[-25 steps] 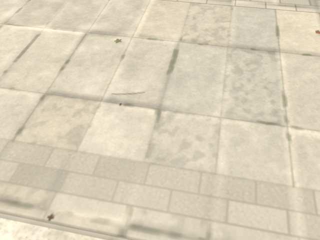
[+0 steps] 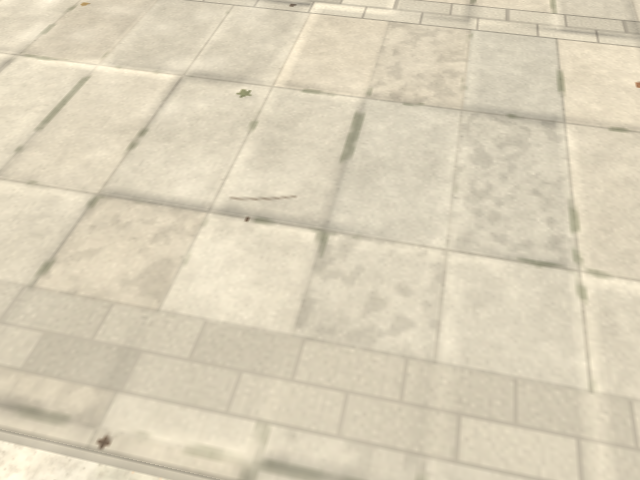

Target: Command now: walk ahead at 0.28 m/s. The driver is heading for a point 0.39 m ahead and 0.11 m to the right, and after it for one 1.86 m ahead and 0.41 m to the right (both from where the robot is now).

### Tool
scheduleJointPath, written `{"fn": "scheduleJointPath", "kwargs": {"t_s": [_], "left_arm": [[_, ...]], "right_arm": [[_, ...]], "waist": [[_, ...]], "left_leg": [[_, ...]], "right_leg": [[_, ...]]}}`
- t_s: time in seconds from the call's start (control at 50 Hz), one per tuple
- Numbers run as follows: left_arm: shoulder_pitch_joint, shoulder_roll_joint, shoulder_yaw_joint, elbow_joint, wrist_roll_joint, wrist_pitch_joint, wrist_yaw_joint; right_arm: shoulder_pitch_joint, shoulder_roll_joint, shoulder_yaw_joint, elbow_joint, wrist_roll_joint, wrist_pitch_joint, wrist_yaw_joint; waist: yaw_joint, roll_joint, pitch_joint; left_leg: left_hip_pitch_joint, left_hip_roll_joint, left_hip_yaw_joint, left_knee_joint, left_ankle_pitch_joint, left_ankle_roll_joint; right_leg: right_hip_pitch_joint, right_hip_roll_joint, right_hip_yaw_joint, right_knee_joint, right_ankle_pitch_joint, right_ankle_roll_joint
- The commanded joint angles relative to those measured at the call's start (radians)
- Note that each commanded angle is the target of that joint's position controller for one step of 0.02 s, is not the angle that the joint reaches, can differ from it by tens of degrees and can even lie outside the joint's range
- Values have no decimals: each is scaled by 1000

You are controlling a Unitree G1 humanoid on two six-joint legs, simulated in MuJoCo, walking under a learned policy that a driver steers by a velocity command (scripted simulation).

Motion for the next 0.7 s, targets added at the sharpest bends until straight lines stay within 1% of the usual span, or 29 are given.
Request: {"fn": "scheduleJointPath", "kwargs": {"t_s": [0.02, 0.08, 0.1, 0.12, 0.14, 0.16, 0.18, 0.2, 0.22, 0.24, 0.26, 0.28, 0.32, 0.34, 0.36, 0.38, 0.42, 0.44, 0.46, 0.48, 0.5, 0.52, 0.54, 0.56, 0.58, 0.62, 0.64, 0.66, 0.7], "left_arm": [[-131, 105, 17, -82, -3, -4, 28], [-160, 115, 21, -82, 11, 13, -11], [-93, 58, 10, -69, 28, 20, -46], [-40, 14, -9, -43, 48, 13, -87], [-29, 26, 7, -27, -17, -15, -84], [-155, 22, 7, -45, -46, -36, -81], [-268, 34, 8, -98, -44, -51, -83], [-318, 11, -7, -166, -31, -39, -82], [-373, -70, -38, -249, -11, -16, -80], [-386, -119, -64, -296, -9, 2, -89], [-384, -120, -78, -322, -17, 11, -93], [-407, -85, -83, -349, -49, 16, -79], [-548, 41, -68, -393, -96, 40, -66], [-654, 48, -75, -422, -88, 59, -62], [-603, 30, -71, -399, -65, 66, -59], [-571, 21, -74, -400, -53, 71, -63], [-504, -7, -83, -382, -34, 73, -86], [-450, 4, -82, -371, -47, 67, -77], [-299, 58, -66, -322, -56, 54, -57], [-98, 131, -48, -252, -79, 44, -29], [181, 182, -23, -124, -44, 44, -5], [222, 204, -12, -113, -2, 40, -7], [130, 194, -8, -98, 20, -3, 2], [-25, 145, -14, -83, 1, -32, -11], [-141, 77, -31, -74, -26, -54, -19], [-277, -29, -69, -46, -18, -86, -33], [-328, -16, -68, -67, -26, -105, -34], [-392, 39, -48, -117, -22, -119, -37], [-315, 80, -47, -138, 1, -149, -19]], "right_arm": [[47, 11, 13, -63, 5, -13, -20], [230, -19, -4, 2, 5, -31, 8], [424, -76, -20, 78, -7, -46, -6], [696, -158, -29, 171, -3, -39, -19], [757, -161, -9, 203, -28, -27, 6], [656, -137, 3, 234, -70, -2, 19], [539, -38, 43, 220, -94, 23, 25], [439, 57, 90, 219, -93, 32, 34], [386, 120, 128, 243, -89, 23, 42], [275, 139, 147, 226, -100, 13, 38], [158, 108, 143, 186, -115, -7, 25], [66, 72, 137, 162, -140, -37, 24], [24, 12, 137, 67, -104, -85, 15], [185, -42, 132, 104, -76, -90, 17], [274, -101, 126, 118, -41, -95, 24], [345, -187, 104, 134, -31, -101, 31], [380, -263, 62, 147, -8, -89, 37], [362, -295, 42, 152, -25, -73, 47], [303, -311, 21, 108, -59, -65, 47], [295, -253, 25, 45, -111, -65, 52], [184, -192, 36, 15, -133, -51, 76], [97, -121, 25, 3, -61, -32, 105], [99, -34, 40, -10, -19, -31, 106], [27, -18, 51, -72, -28, -36, 85], [-36, -33, 54, -117, -45, -33, 65], [-67, -44, 68, -159, -50, -4, 20], [-70, -64, 66, -156, -44, 2, 6], [-103, -101, 51, -174, -12, -9, -6], [-154, -116, 38, -200, -23, -33, -30]], "waist": [[-61, -101, 174], [-132, -21, 101], [-143, 150, 29], [-211, 307, -38], [-231, 287, 71], [-216, 182, 201], [-191, 116, 188], [-133, 21, 159], [-58, -16, 168], [17, -4, 142], [78, -2, 142], [122, -9, 161], [89, 14, 99], [40, 70, 62], [51, 122, 81], [54, 143, 45], [40, 243, -29], [61, 290, -68], [99, 264, -142], [130, 127, -258], [235, -83, -264], [240, -285, -187], [148, -147, -50], [57, -62, 52], [-2, 23, 57], [-121, 105, 33], [-138, 60, 29], [-137, 29, 8], [-103, -13, -12]], "left_leg": [[-60, 60, -17, 60, 34, 35], [242, -8, 15, -206, 150, 21], [486, 100, -190, -266, 432, 108], [769, 322, -540, -372, 827, 270], [717, 426, -685, -430, 569, 304], [601, 428, -627, -407, 375, 256], [560, 419, -528, -409, 220, 220], [502, 423, -452, -412, 136, 186], [386, 407, -365, -422, 112, 136], [221, 349, -239, -467, 49, 84], [56, 294, -112, -541, 8, 52], [-141, 235, -2, -628, -18, 17], [-544, 158, 106, -827, 131, 33], [-499, 192, 59, -856, 389, 71], [-284, 253, 54, -738, 1008, 71], [27, 288, 82, -598, 1530, 32], [472, 377, 79, -418, 1858, -9], [562, 389, 77, -328, 2032, -9], [456, 390, 58, -193, 2172, -21], [90, 332, -24, 10, 2124, -48], [-235, 198, -61, 367, 1283, -73], [-446, -55, -166, 1055, 372, -78], [-599, -57, -360, 1320, 399, -22], [-687, -52, -351, 1381, 374, -1], [-730, -36, -337, 1359, 312, 5], [-711, 23, -269, 1176, 303, -8], [-689, 41, -216, 1121, 261, -30], [-524, 59, -142, 961, 221, -68], [-401, 88, -80, 869, 223, -152]], "right_leg": [[-126, -314, 322, -373, -48, -238], [-153, -136, 86, -41, 420, -214], [-351, -10, -11, 313, 524, -143], [-678, 104, 11, 756, 107, -80], [-953, 148, 227, 1332, 26, -114], [-1239, 157, 311, 1795, 56, -191], [-1395, 156, 299, 1992, 56, -270], [-1473, 123, 328, 2050, 91, -331], [-1495, 82, 344, 2026, 114, -377], [-1434, 54, 290, 1988, 117, -394], [-1332, 15, 213, 1864, 132, -380], [-1168, -36, 156, 1650, 199, -361], [-626, -33, 14, 1266, 293, -234], [-543, 31, -66, 1182, 201, -169], [-617, 91, -147, 1136, 96, -110], [-746, 117, -156, 996, 16, -97], [-861, 155, -130, 747, -150, -100], [-833, 179, -64, 690, -128, -131], [-624, 204, 50, 662, -16, -174], [-227, 202, 274, 631, 2, -239], [39, 125, 561, 327, 8, -280], [-96, -9, 965, -7, -118, -377], [-225, -23, 955, -35, -312, -290], [-323, -3, 859, -23, -336, -264], [-358, -2, 785, -54, -266, -261], [-451, 53, 593, -66, -62, -223], [-489, 81, 494, -72, 15, -204], [-601, 115, 399, -122, 58, -193], [-638, 130, 386, -165, 179, -171]]}}
Keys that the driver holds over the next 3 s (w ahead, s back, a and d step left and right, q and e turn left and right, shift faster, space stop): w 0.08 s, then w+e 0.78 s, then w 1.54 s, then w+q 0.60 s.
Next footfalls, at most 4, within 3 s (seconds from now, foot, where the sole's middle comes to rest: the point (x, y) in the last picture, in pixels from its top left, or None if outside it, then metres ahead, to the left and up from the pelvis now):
0.44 right None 0.27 -0.08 -0.58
0.92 left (300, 426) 0.58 0.08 -0.58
1.48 right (474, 350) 0.75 -0.27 -0.58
2.00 left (408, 233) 1.09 -0.17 -0.58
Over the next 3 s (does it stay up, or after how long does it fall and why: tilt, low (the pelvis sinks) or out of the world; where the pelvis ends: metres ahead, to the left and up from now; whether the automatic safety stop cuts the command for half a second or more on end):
stays up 1.32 -0.43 0.19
